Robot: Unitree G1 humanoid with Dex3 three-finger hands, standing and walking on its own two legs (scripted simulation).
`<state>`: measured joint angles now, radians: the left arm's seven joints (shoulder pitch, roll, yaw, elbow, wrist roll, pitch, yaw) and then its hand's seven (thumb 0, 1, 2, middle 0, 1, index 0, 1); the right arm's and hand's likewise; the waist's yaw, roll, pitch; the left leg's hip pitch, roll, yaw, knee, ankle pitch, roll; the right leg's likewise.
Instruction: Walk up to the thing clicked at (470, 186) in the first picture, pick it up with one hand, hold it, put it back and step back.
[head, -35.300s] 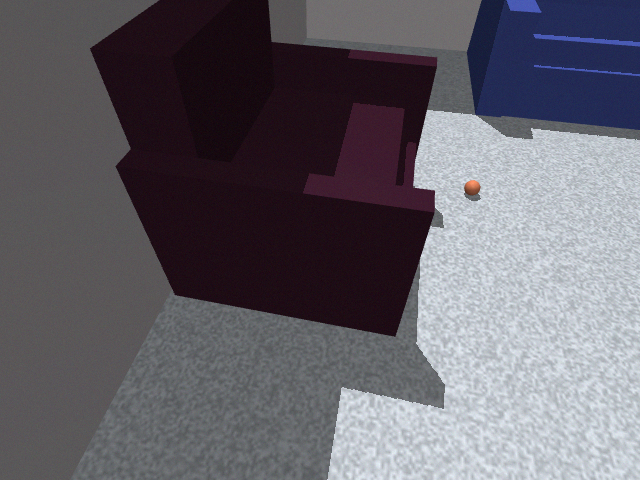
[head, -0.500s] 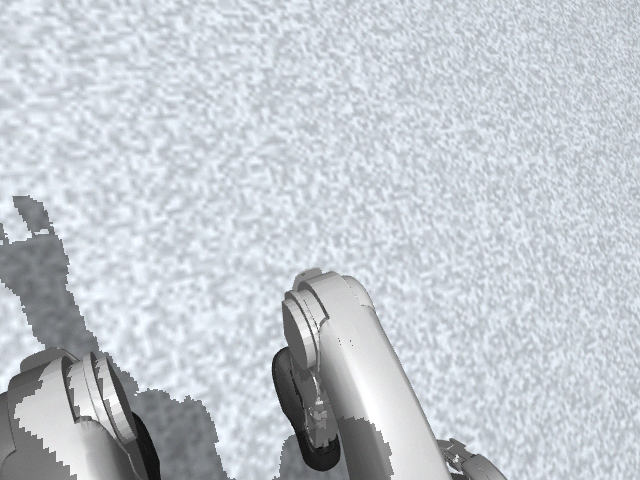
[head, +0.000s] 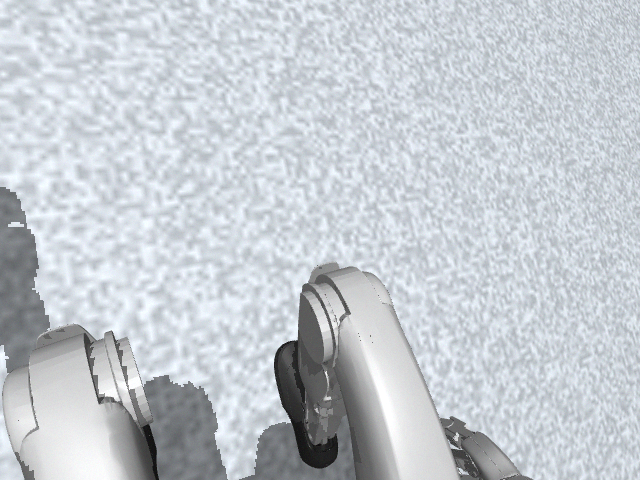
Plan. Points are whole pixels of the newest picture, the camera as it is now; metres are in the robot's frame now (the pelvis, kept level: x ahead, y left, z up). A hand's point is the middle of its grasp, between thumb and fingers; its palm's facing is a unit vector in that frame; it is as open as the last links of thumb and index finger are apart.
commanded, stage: rest palm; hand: left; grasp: from above
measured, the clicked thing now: out of the picture +0.49 +0.33 -0.28
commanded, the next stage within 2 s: close in 1.32 s
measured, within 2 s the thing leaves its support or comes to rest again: neither
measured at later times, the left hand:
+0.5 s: hand out of the picture +0.47 +0.33 -0.23, palm faces -0.46 -0.14 -0.88, open 14.2 cm
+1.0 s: hand out of the picture +0.47 +0.33 -0.25, palm faces -0.44 -0.14 -0.89, open 14.0 cm
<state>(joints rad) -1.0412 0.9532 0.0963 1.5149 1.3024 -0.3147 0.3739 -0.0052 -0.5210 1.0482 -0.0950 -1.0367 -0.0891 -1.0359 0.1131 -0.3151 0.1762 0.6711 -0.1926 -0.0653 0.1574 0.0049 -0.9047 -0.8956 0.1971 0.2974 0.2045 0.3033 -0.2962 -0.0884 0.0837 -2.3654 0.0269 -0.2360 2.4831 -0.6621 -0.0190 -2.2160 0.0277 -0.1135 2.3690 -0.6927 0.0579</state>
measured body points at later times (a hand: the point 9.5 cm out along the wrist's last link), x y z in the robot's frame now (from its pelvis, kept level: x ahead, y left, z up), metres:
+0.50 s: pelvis +0.00 +0.00 -0.01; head +0.29 +0.10 +0.32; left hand +0.49 +0.34 -0.18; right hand +0.03 -0.26 -0.08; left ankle +0.07 +0.13 -0.28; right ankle +0.11 -0.13 -0.28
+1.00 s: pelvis +0.00 +0.00 -0.01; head +0.28 +0.12 +0.32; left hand +0.49 +0.34 -0.20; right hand +0.05 -0.26 -0.07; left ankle +0.07 +0.13 -0.28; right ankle +0.11 -0.13 -0.28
